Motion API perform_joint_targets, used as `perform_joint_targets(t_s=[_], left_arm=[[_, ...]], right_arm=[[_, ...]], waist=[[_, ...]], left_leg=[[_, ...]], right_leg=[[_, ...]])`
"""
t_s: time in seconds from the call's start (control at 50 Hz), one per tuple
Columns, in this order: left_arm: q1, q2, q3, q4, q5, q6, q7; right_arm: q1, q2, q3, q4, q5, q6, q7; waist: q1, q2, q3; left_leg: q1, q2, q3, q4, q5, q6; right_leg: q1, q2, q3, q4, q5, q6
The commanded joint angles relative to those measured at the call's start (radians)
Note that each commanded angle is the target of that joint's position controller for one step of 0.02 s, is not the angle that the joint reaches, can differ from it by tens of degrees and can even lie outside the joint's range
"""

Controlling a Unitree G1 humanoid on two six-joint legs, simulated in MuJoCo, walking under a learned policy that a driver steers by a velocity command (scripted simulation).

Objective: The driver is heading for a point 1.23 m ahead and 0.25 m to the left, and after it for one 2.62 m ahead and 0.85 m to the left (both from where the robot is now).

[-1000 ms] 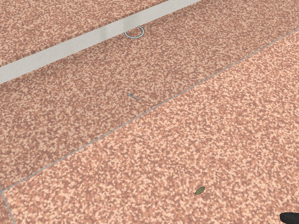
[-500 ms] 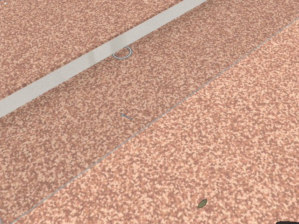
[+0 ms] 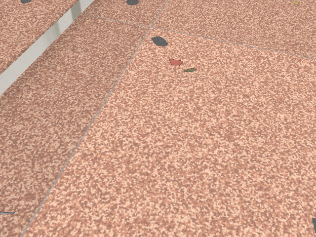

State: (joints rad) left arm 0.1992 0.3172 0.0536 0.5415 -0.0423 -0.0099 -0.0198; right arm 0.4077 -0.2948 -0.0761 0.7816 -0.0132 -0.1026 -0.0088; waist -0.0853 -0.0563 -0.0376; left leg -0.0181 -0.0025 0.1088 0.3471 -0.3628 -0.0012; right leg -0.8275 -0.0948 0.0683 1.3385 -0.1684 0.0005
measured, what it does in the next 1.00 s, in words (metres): walks ahead, turning left: right foot, then left foot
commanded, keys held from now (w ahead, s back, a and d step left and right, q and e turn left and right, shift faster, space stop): w+e+shift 0.02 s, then w+shift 0.20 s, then w+q+shift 0.32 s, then q+shift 0.46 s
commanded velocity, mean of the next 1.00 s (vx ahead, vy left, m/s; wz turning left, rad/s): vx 0.70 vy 0.00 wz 0.31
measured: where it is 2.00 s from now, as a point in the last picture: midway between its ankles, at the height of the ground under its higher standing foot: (165, 166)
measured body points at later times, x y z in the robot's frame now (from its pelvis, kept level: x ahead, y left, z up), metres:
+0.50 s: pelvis +0.39 -0.12 +0.00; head +0.40 -0.12 +0.45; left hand +0.45 +0.15 -0.12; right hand +0.50 -0.40 -0.11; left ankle +0.50 +0.05 -0.63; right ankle +0.32 -0.18 -0.74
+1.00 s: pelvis +0.72 -0.13 +0.00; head +0.77 -0.10 +0.44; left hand +0.87 +0.18 -0.07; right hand +0.94 -0.37 -0.09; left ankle +0.77 -0.08 -0.73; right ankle +0.92 -0.30 -0.66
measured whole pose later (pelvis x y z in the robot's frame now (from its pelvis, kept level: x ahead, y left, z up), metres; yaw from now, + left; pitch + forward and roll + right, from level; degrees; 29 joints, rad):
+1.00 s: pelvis +0.72 -0.13 +0.00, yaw +23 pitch +2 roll -2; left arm -0.03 0.28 0.03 0.57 0.02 -0.05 0.03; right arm 0.24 -0.31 -0.08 0.64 0.03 0.01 -0.03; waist -0.05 -0.01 0.10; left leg -0.36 -0.22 -0.21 0.47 -0.09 0.12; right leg -0.67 0.01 0.26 0.94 -0.27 0.11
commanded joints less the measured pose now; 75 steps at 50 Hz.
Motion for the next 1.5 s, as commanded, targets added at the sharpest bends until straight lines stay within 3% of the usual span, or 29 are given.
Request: perform_joint_targets(t_s=[0.02, 0.14, 0.18, 0.22, 0.24, 0.26, 0.28, 0.3, 0.32, 0.36, 0.46, 0.56, 0.62, 0.68, 0.7, 0.72, 0.74, 0.76, 0.8, 0.84, 0.92, 1.02, 1.14, 1.16, 1.2, 1.22, 1.24, 1.32, 1.5], left_arm=[[-0.121, 0.038, 0.007, -0.095, -0.004, -0.013, -0.011], [-0.301, -0.031, -0.03, -0.123, -0.005, -0.051, -0.059], [-0.294, 0.0, -0.016, -0.128, 0.0, -0.055, -0.065], [-0.048, 0.108, 0.039, -0.087, -0.002, -0.043, -0.052], [0.195, 0.168, 0.077, -0.019, -0.009, -0.029, -0.031], [0.304, 0.233, 0.087, 0.042, 0.01, -0.019, -0.01], [0.326, 0.242, 0.079, 0.03, 0.029, -0.041, -0.007], [0.333, 0.128, 0.053, 0.058, 0.054, -0.061, -0.015], [0.295, 0.118, 0.046, 0.089, 0.054, -0.074, -0.017], [0.149, 0.04, 0.029, 0.112, 0.061, -0.096, -0.018], [0.061, -0.018, 0.024, 0.158, 0.048, -0.128, -0.016], [0.076, 0.015, 0.023, 0.177, 0.062, -0.137, 0.025], [0.136, 0.112, 0.038, 0.187, 0.06, -0.113, 0.078], [0.012, 0.199, 0.066, 0.135, 0.028, -0.078, 0.087], [-0.056, 0.139, 0.055, 0.127, -0.003, -0.084, 0.058], [-0.043, -0.064, 0.002, 0.07, 0.038, -0.113, 0.013], [0.217, -0.065, -0.02, 0.055, 0.028, -0.126, 0.005], [0.162, 0.073, -0.005, 0.059, 0.04, -0.129, 0.007], [0.031, 0.093, 0.009, 0.025, 0.044, -0.106, 0.026], [0.012, 0.109, 0.02, 0.021, 0.051, -0.068, 0.038], [-0.06, 0.032, 0.002, 0.005, 0.072, -0.049, 0.058], [-0.169, 0.041, 0.006, 0.003, 0.046, -0.034, 0.056], [-0.171, 0.09, 0.038, 0.036, 0.042, -0.073, 0.036], [-0.13, 0.089, 0.043, 0.056, 0.039, -0.078, 0.033], [-0.123, 0.153, 0.05, 0.026, 0.078, -0.05, 0.042], [-0.079, 0.151, 0.06, 0.044, 0.083, -0.044, 0.043], [-0.121, 0.094, 0.048, 0.022, 0.071, -0.039, 0.049], [-0.153, 0.085, 0.036, 0.023, 0.062, -0.001, 0.077], [-0.128, 0.15, 0.07, 0.071, 0.057, 0.014, 0.057]], right_arm=[[-0.038, -0.088, -0.004, -0.041, -0.017, -0.014, -0.005], [0.069, -0.144, 0.002, 0.033, 0.01, 0.005, 0.0], [0.079, -0.21, -0.007, 0.049, 0.015, 0.015, -0.005], [0.082, -0.257, -0.011, 0.071, 0.011, 0.027, -0.012], [0.043, -0.251, -0.004, 0.069, 0.019, 0.029, -0.017], [0.102, -0.106, 0.033, 0.026, 0.005, 0.016, -0.015], [0.18, -0.042, 0.062, 0.007, 0.048, -0.028, -0.002], [-0.02, -0.162, 0.02, -0.025, 0.102, -0.044, -0.004], [-0.102, -0.115, 0.028, -0.074, 0.119, -0.047, -0.005], [-0.086, -0.065, 0.028, -0.054, 0.078, -0.022, -0.007], [-0.052, -0.012, 0.025, -0.024, 0.072, 0.073, 0.012], [-0.235, -0.02, 0.032, -0.092, 0.043, 0.042, 0.039], [-0.284, -0.021, 0.028, -0.126, 0.028, 0.012, 0.089], [0.139, -0.189, -0.053, -0.059, 0.052, 0.06, 0.078], [0.275, -0.226, -0.072, -0.025, 0.046, 0.086, 0.047], [0.193, -0.239, -0.059, -0.034, 0.004, 0.085, 0.027], [0.07, -0.253, -0.038, -0.111, -0.065, 0.046, 0.034], [-0.017, -0.248, -0.055, -0.188, -0.039, 0.045, 0.046], [-0.156, -0.169, -0.037, -0.221, 0.036, 0.036, 0.046], [-0.222, -0.168, -0.041, -0.244, 0.023, 0.038, 0.037], [-0.176, -0.168, -0.047, -0.209, 0.031, 0.072, -0.01], [-0.195, -0.17, -0.051, -0.233, 0.051, 0.138, -0.05], [-0.243, -0.142, -0.047, -0.28, 0.037, 0.148, -0.039], [-0.25, -0.123, -0.04, -0.287, 0.041, 0.15, -0.035], [-0.128, -0.075, -0.02, -0.291, 0.031, 0.15, -0.026], [-0.107, -0.178, -0.044, -0.308, 0.026, 0.14, -0.011], [-0.13, -0.24, -0.061, -0.273, 0.037, 0.144, -0.007], [-0.17, -0.158, -0.037, -0.27, 0.04, 0.171, -0.01], [-0.233, -0.108, -0.02, -0.298, 0.036, 0.165, 0.003]], waist=[[0.015, 0.149, 0.186], [-0.015, 0.092, 0.275], [0.041, 0.18, 0.206], [0.217, 0.272, 0.021], [0.358, 0.25, -0.074], [0.296, 0.04, -0.202], [0.236, -0.139, -0.474], [0.304, -0.004, -0.371], [0.261, -0.01, -0.154], [0.137, 0.058, 0.03], [0.055, -0.003, 0.157], [0.085, 0.048, 0.252], [0.092, 0.058, 0.174], [-0.145, -0.082, -0.081], [-0.219, 0.053, -0.087], [-0.085, 0.452, -0.014], [0.071, 0.38, -0.314], [0.027, 0.141, -0.383], [0.117, -0.117, -0.106], [0.153, -0.071, -0.015], [0.12, -0.007, -0.07], [0.071, 0.148, -0.127], [0.073, 0.246, -0.073], [0.092, 0.206, -0.078], [0.016, -0.124, -0.111], [0.015, -0.223, -0.148], [0.039, -0.126, -0.099], [0.064, -0.041, 0.011], [0.106, -0.11, -0.067]], left_leg=[[-0.009, 0.233, -0.107, -0.2, 0.13, 0.095], [0.063, 0.274, 0.038, -0.284, 0.464, 0.114], [0.137, 0.298, 0.083, -0.163, 1.104, 0.121], [0.134, 0.342, 0.075, 0.163, 1.537, 0.124], [-0.031, 0.31, 0.083, 0.423, 1.473, 0.104], [-0.466, 0.179, 0.034, 0.849, 0.467, 0.072], [-0.621, 0.015, -0.215, 1.121, -0.122, 0.075], [-0.686, 0.04, -0.311, 1.16, -0.053, 0.09], [-0.74, 0.065, -0.282, 1.135, -0.002, 0.085], [-0.673, 0.159, -0.272, 1.022, 0.131, 0.076], [-0.674, 0.202, -0.249, 0.97, 0.256, 0.036], [-0.684, 0.104, -0.099, 0.592, 0.554, 0.042], [-0.526, -0.024, 0.08, 0.348, 0.64, 0.056], [-0.037, -0.099, 0.031, 0.381, 0.507, 0.122], [0.142, -0.029, -0.079, 0.243, 0.637, 0.182], [0.24, 0.023, -0.267, 0.296, 1.163, 0.24], [0.38, 0.269, -0.757, 0.201, 1.065, 0.464], [0.308, 0.281, -0.869, 0.06, 0.727, 0.474], [-0.01, 0.213, -0.835, -0.068, 0.252, 0.399], [-0.229, 0.139, -0.73, -0.094, 0.398, 0.352], [-0.296, 0.03, -0.524, 0.021, 0.824, 0.297], [-0.218, -0.027, -0.56, 0.071, 0.483, 0.175], [-0.178, -0.025, -0.712, 0.182, 0.367, 0.13], [-0.228, -0.066, -0.681, 0.262, 0.204, 0.101], [-0.54, -0.239, -0.399, 0.63, -0.39, 0.006], [-0.613, -0.139, -0.345, 0.822, -0.326, -0.045], [-0.63, -0.08, -0.321, 0.89, -0.225, -0.071], [-0.631, -0.01, -0.189, 0.936, -0.02, -0.092], [-0.482, 0.097, -0.092, 0.58, 0.019, -0.077]], right_leg=[[-0.214, -0.036, 0.016, -0.023, 0.103, 0.02], [-0.028, 0.028, -0.14, -0.492, 0.118, -0.07], [0.144, 0.118, -0.226, -0.561, 0.009, -0.119], [0.504, 0.19, -0.224, -0.602, -0.066, -0.186], [0.852, 0.173, -0.162, -0.747, 0.038, -0.228], [1.316, -0.034, 0.201, -0.689, -0.172, -0.246], [1.44, -0.293, 0.763, -0.902, -0.5, -0.347], [1.317, -0.253, 0.69, -1.013, -0.517, -0.268], [1.119, -0.242, 0.543, -1.049, -0.408, -0.245], [0.807, -0.166, 0.29, -1.078, -0.222, -0.196], [0.58, -0.098, -0.078, -1.191, 0.096, -0.107], [0.61, -0.021, -0.304, -1.234, 0.444, -0.036], [0.745, -0.04, -0.335, -1.045, 0.934, 0.031], [0.723, -0.087, -0.285, -0.556, 1.21, 0.037], [0.593, 0.002, -0.289, -0.161, 0.679, 0.058], [0.284, 0.233, -0.206, 0.282, -0.516, 0.079], [0.143, 0.242, 0.07, 0.47, -0.508, 0.075], [0.207, 0.208, 0.135, 0.38, -0.425, 0.032], [0.163, 0.134, 0.117, 0.155, -0.33, 0.017], [0.252, 0.104, 0.12, 0.011, -0.291, 0.048], [0.296, 0.128, 0.077, -0.273, -0.19, 0.114], [0.303, 0.177, 0.102, -0.536, 0.02, 0.121], [0.454, 0.173, 0.133, -0.881, 0.048, 0.068], [0.573, 0.128, 0.125, -1.002, 0.177, 0.038], [0.826, -0.241, 0.473, -0.968, 0.529, -0.19], [0.809, -0.353, 0.633, -0.999, 0.431, -0.291], [0.767, -0.277, 0.503, -0.991, 0.295, -0.267], [0.615, -0.104, 0.163, -1.037, 0.155, -0.184], [0.7, -0.196, -0.045, -1.059, 0.168, -0.211]])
